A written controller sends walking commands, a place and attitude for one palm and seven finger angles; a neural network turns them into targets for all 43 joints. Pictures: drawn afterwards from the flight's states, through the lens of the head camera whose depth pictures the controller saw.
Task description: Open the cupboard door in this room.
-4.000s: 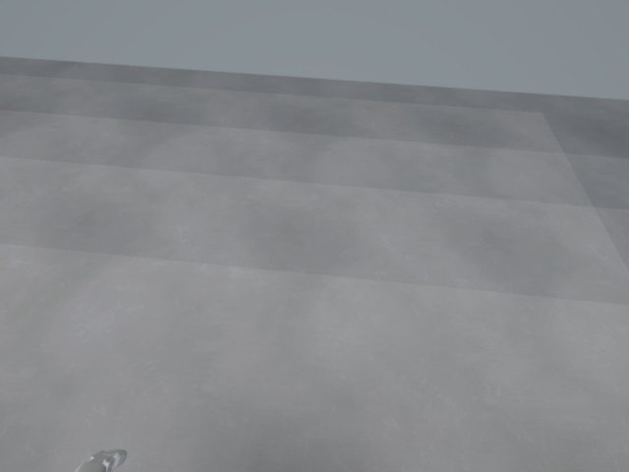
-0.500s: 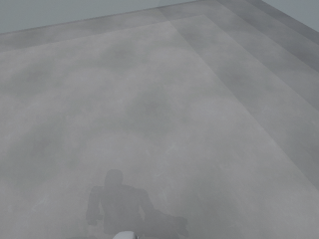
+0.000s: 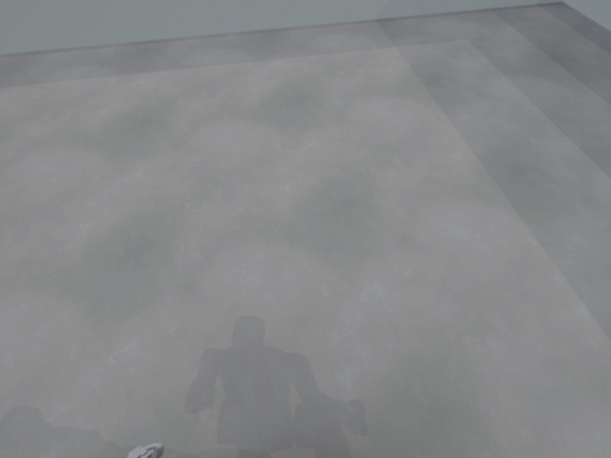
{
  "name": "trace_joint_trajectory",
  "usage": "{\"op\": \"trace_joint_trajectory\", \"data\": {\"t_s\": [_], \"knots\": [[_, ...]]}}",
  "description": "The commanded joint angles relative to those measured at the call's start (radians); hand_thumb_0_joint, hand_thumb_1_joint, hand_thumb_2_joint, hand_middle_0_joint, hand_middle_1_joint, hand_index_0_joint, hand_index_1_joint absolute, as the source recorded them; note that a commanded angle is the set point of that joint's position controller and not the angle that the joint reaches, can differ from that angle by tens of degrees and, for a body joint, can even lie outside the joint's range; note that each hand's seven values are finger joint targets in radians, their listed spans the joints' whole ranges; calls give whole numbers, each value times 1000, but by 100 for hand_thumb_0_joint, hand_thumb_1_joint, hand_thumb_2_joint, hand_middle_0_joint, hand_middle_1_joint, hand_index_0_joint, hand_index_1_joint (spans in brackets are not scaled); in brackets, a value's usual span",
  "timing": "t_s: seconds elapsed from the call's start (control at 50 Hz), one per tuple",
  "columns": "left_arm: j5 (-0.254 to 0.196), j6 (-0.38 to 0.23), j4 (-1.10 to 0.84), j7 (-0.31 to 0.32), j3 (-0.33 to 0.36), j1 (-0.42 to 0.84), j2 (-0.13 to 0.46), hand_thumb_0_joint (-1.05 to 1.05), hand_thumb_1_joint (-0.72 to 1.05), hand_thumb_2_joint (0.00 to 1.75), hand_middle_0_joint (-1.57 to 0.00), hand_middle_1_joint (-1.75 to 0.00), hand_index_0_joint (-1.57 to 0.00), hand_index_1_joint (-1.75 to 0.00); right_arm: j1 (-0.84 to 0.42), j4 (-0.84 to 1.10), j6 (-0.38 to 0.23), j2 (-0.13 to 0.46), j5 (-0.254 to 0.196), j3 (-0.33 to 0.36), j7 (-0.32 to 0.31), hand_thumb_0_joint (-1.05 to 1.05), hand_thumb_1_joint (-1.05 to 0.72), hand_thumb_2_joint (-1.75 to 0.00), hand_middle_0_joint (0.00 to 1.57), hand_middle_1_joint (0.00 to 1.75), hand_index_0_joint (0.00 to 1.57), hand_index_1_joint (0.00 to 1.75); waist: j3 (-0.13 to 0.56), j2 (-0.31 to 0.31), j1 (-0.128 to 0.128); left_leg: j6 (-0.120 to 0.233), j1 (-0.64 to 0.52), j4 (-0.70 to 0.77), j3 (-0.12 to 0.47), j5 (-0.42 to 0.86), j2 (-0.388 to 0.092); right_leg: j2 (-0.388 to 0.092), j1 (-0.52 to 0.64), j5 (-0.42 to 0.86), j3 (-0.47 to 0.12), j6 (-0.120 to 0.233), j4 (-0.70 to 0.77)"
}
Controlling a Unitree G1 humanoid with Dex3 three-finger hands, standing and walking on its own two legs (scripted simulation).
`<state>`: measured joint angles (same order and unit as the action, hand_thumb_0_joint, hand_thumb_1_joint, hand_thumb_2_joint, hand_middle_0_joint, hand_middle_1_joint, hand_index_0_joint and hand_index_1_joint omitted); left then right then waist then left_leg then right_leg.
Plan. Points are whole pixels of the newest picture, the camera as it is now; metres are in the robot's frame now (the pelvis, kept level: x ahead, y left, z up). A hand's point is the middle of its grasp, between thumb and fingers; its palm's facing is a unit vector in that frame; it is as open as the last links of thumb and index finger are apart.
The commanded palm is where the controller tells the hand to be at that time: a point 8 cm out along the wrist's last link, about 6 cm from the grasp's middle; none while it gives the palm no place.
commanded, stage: turn or walk to find it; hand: left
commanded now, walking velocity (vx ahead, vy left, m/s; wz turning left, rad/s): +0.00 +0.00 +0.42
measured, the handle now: out of the picture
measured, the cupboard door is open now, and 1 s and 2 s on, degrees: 0 0 0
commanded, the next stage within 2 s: none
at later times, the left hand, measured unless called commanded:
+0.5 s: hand out of the picture -0.05 +0.24 -0.19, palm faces +0.27 -0.94 -0.23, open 7.4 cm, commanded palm none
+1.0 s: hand out of the picture -0.03 +0.22 -0.14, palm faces +0.42 -0.87 -0.26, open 7.4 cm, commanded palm none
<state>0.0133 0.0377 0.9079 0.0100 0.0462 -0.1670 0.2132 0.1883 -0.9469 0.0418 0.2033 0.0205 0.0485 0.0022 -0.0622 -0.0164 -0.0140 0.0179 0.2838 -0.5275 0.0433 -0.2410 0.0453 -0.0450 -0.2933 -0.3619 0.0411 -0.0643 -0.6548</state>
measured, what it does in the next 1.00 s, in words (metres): steps on the spot, turning left: right foot, then left foot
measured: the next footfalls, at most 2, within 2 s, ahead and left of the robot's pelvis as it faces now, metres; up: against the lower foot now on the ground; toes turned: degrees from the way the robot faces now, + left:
right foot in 0.02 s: +0.04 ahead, -0.12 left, +0.00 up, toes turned -3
left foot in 0.44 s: -0.01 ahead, +0.14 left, +0.00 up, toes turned +18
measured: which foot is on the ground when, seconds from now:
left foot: down 0.00-0.02, up 0.04-0.42, down 0.44-0.90, up 0.92-1.00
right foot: up 0.00-0.00, down 0.02-0.44, up 0.46-0.88, down 0.90-1.00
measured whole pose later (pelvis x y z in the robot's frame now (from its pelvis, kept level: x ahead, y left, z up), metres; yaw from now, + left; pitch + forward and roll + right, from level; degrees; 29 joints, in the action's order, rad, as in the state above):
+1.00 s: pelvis -0.04 +0.00 +0.00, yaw +26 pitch -1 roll +1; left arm 0.02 0.01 0.89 0.02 0.03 -0.17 0.17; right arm 0.23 -0.98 0.08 0.24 0.02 0.08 0.01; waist -0.06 -0.06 -0.03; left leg -0.02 0.46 -1.00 0.05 -0.43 0.05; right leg -0.05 -0.22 -0.30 0.11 0.01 -0.55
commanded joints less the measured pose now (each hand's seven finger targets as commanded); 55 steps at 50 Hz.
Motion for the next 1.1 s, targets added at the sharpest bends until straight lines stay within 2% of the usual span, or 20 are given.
{"op": "trace_joint_trajectory", "data": {"t_s": [0.0, 0.02, 0.08, 0.12, 0.28, 0.36, 0.38, 0.42, 0.44, 0.5, 0.54, 0.72, 0.82, 0.84, 0.86, 0.88, 0.9, 0.94, 0.98, 1.08], "knots": [[17, -45, -42, 29, 56, -151, 220, 0, 90, 90, -20, -30, -20, -30, 4, 102, -23, 93, -15, 43, 2, 0, -90, -90, 20, 30, 20, 30, 125, 255, 51, -23, 268, -199, 33, -97, -12, -314, 327, 238, -307, 116, 357], [13, -42, -59, 26, 58, -144, 249, 0, 90, 90, -20, -30, -20, -30, -27, 116, -12, 118, -3, 53, 0, 0, -90, -90, 20, 30, 20, 30, 107, 305, 69, -41, 273, -407, 13, -333, 4, -442, 201, 273, -375, 216, 393], [8, -39, -87, 29, 40, -4, 163, 0, 90, 90, -20, -30, -20, -30, -3, 62, 11, 126, 2, 62, 14, 0, -90, -90, 20, 30, 20, 30, -4, 145, -1, -46, 271, -673, 33, -189, -55, -308, 43, 190, -193, 194, 389], [11, -48, -90, 26, 31, -1, 140, 0, 90, 90, -20, -30, -20, -30, 33, 40, 13, 107, 3, 55, 19, 0, -90, -90, 20, 30, 20, 30, 15, 166, -8, -67, 261, -677, -4, -129, -62, -258, 77, 279, -83, 172, 357], [21, -41, -25, 24, 49, -120, 197, 0, 90, 90, -20, -30, -20, -30, -72, 58, 2, 81, -10, 30, 17, 0, -90, -90, 20, 30, 20, 30, 60, 220, 63, -81, 162, -315, -104, -230, -76, -309, 205, 539, -7, 202, 268], [14, -30, -11, 20, 56, -102, 214, 0, 90, 90, -20, -30, -20, -30, 2, 40, -12, 91, -11, 27, 10, 0, -90, -90, 20, 30, 20, 30, 101, 217, 23, -60, -24, -37, -154, -72, -56, -290, 150, 527, 53, 139, 156], [6, -24, -13, 18, 54, -88, 196, 0, 90, 90, -20, -30, -20, -30, 46, 32, -19, 120, -9, 32, 12, 0, -90, -90, 20, 30, 20, 30, 122, 136, -4, -47, -132, 96, -128, 50, -81, -266, 84, 440, 90, 94, 65], [0, -12, -75, 10, 28, -71, 90, 0, 90, 90, -20, -30, -20, -30, 125, 31, -28, 288, 0, 67, 4, 0, -90, -90, 20, 30, 20, 30, 138, -292, -42, 157, -277, 191, 318, 556, -456, -75, -256, -296, 123, -19, -298], [8, 1, -74, 20, 26, -1, 105, 0, 90, 90, -20, -30, -20, -30, 158, 6, -31, 275, 1, 68, -9, 0, -90, -90, 20, 30, 20, 30, 147, -242, -74, 180, -221, 198, 310, 489, -445, -77, -244, -285, 19, -5, -413], [5, -3, -33, 4, 37, -7, 107, 0, 90, 90, -20, -30, -20, -30, 16, 41, -35, 198, 2, 41, -23, 0, -90, -90, 20, 30, 20, 30, 62, -147, -7, 142, -127, 197, 179, 392, -319, -82, -251, -90, -21, -6, -484], [3, -3, -13, 1, 35, -41, 104, 0, 90, 90, -20, -30, -20, -30, 8, 47, -43, 190, -1, 37, -24, 0, -90, -90, 20, 30, 20, 30, 86, -130, 3, 135, -163, 192, 141, 463, -286, -70, -232, -55, -15, -16, -451], [-2, -6, -58, 9, 27, 15, 80, 0, 90, 90, -20, -30, -20, -30, 50, 47, -28, 200, 6, 53, -19, 0, -90, -90, 20, 30, 20, 30, 100, -124, -25, 163, -167, 180, 241, 409, -279, -18, -140, -91, -15, -12, -191], [-7, -21, -46, 17, 29, -76, 88, 0, 90, 90, -20, -30, -20, -30, 7, 65, -20, 190, 2, 59, -11, 0, -90, -90, 20, 30, 20, 30, 111, -108, 23, 119, -17, 115, 266, 334, -225, 12, 95, 69, 6, 5, 120], [-4, -30, -40, 20, 34, -110, 107, 0, 90, 90, -20, -30, -20, -30, 3, 70, -21, 173, -4, 57, -8, 0, -90, -90, 20, 30, 20, 30, 127, -53, 44, 78, 47, 55, 241, 253, -185, -21, 199, 155, -17, 12, 264], [10, -41, -41, 27, 47, -126, 177, 0, 90, 90, -20, -30, -20, -30, 21, 81, -22, 118, -14, 50, -2, 0, -90, -90, 20, 30, 20, 30, 137, 143, 47, 11, 205, -101, 133, 34, -83, -206, 320, 156, -195, 67, 356], [18, -43, -55, 28, 57, -121, 246, 0, 90, 90, -20, -30, -20, -30, 5, 111, -20, 86, -11, 45, 2, 0, -90, -90, 20, 30, 20, 30, 94, 311, 55, -43, 304, -316, -1, -299, 28, -422, 270, 284, -372, 185, 394], [6, -43, -66, 31, 60, -102, 224, 0, 90, 90, -20, -30, -20, -30, 0, 94, -2, 134, 4, 58, -2, 0, -90, -90, 20, 30, 20, 30, 95, 271, 58, -39, 269, -490, 54, -321, -17, -432, 153, 233, -355, 231, 410], [6, -41, -84, 28, 43, 0, 168, 0, 90, 90, -20, -30, -20, -30, 11, 60, 12, 124, 3, 63, 9, 0, -90, -90, 20, 30, 20, 30, 8, 165, 5, -46, 278, -665, 39, -207, -46, -320, 61, 195, -205, 204, 394], [9, -46, -91, 28, 33, 35, 136, 0, 90, 90, -20, -30, -20, -30, 53, 37, 12, 109, 1, 58, 17, 0, -90, -90, 20, 30, 20, 30, 15, 164, -18, -67, 270, -678, 2, -142, -65, -270, 81, 291, -80, 177, 356], [18, -45, -46, 26, 41, -61, 172, 0, 90, 90, -20, -30, -20, -30, -24, 50, 13, 88, -4, 44, 18, 0, -90, -90, 20, 30, 20, 30, 18, 189, 33, -85, 208, -467, -66, -205, -73, -291, 136, 391, -28, 192, 324]]}}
